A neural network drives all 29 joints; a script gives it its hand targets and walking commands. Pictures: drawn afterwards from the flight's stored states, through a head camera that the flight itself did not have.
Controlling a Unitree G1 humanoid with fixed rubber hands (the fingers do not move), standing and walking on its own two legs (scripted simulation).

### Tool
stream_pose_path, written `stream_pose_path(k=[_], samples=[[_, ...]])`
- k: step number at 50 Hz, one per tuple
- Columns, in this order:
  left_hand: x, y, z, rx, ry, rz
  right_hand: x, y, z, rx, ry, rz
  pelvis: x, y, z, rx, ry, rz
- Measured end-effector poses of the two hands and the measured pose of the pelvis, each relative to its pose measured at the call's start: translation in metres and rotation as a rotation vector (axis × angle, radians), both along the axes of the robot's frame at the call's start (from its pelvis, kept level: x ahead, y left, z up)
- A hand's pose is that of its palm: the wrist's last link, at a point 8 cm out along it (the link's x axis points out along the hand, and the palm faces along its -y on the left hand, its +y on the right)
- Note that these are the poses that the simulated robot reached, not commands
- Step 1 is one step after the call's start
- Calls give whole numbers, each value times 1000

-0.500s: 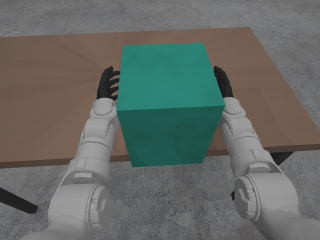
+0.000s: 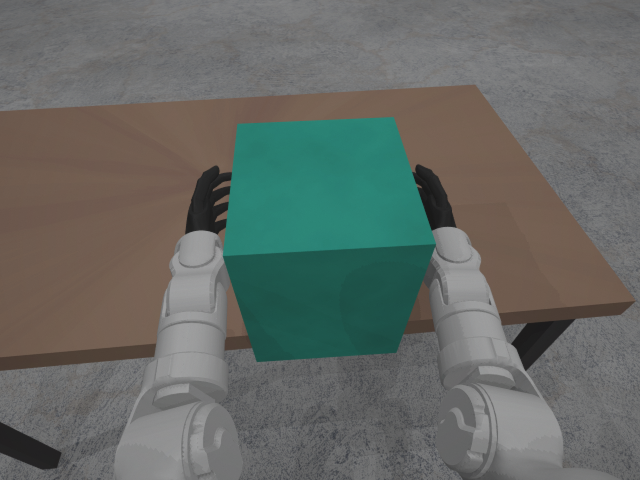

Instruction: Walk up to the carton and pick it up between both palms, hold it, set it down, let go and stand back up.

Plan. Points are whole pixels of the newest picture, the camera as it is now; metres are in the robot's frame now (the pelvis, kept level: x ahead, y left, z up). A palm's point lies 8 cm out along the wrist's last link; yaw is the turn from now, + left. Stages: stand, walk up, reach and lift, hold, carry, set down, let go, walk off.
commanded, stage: reach and lift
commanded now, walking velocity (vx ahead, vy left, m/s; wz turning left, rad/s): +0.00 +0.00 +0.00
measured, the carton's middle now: (321, 245) +0.41 -0.03 +0.07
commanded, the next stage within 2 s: none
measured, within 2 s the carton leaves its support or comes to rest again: leaves its support in 0.20 s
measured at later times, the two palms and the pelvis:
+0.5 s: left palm (200, 187) +0.41 +0.10 +0.19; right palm (456, 183) +0.41 -0.19 +0.17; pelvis -0.01 -0.01 +0.00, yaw -2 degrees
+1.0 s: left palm (180, 212) +0.38 +0.12 +0.19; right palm (449, 198) +0.38 -0.17 +0.18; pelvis -0.02 -0.01 +0.00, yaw -2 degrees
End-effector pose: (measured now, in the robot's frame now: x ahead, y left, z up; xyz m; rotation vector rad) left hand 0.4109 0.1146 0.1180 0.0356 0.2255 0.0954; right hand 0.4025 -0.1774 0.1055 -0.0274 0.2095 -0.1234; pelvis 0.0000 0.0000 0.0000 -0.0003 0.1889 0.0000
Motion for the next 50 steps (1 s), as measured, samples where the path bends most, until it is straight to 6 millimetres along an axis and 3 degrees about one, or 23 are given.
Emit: stream_pose_path(k=[10, 22, 30, 39, 50], samples=[[-3, -3, 2, -6, 32, 32, 3, -2, 6, -4, 30, 15, 1, -1, 0, 0, 2, -10], [-3, -11, 62, -2, -2, 37, 3, -8, 58, 0, -5, 8, -7, -6, 1, 0, -58, -29], [-3, -13, 81, -7, 4, 40, 4, -11, 80, 17, -2, 5, -16, -8, 1, 0, -79, -35], [-10, -6, 79, -22, 16, 47, 0, -5, 81, 15, 10, 6, -20, -10, 1, 0, -99, -32], [-36, 6, 68, -27, 5, 56, -23, 8, 70, 29, -2, 9, -22, -6, 2, -1, -133, -33]])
